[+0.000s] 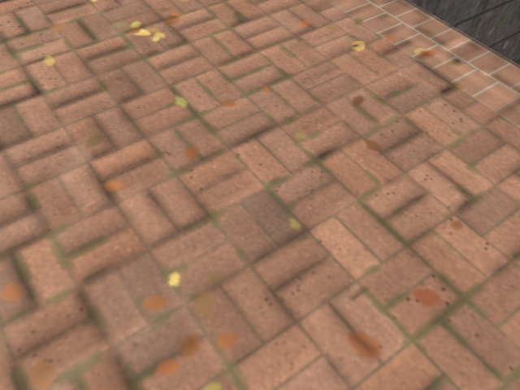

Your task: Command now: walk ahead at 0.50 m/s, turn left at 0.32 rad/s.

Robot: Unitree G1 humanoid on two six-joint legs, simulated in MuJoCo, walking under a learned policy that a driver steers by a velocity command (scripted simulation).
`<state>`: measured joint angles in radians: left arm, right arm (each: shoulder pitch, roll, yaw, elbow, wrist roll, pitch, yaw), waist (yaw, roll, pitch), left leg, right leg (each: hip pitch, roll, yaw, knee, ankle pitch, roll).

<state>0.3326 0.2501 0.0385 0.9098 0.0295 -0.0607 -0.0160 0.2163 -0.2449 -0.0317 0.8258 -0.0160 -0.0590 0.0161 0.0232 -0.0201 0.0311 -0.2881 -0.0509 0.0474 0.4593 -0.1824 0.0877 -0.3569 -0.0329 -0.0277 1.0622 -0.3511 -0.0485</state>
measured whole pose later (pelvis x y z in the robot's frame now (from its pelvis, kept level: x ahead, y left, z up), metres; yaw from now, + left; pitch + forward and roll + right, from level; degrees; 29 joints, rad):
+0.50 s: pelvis +0.26 -0.03 -0.01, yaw +15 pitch +1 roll +0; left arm 0.11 0.24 0.03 0.76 0.04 -0.07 0.01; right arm 0.37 -0.29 -0.07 0.88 -0.01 -0.04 0.01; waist -0.06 0.03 0.04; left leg -0.30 -0.06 -0.07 1.07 -0.40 0.09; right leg -0.35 0.00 -0.06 0.52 -0.19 -0.04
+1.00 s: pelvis +0.48 +0.10 -0.02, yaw +33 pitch +1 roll -1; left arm 0.34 0.25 0.05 0.87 0.01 -0.04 0.01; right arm 0.08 -0.27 -0.05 0.74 -0.03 -0.02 0.03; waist 0.05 -0.01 0.09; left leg -0.43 -0.08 0.07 0.62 -0.20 0.13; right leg -0.25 -0.08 -0.10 1.17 -0.47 0.03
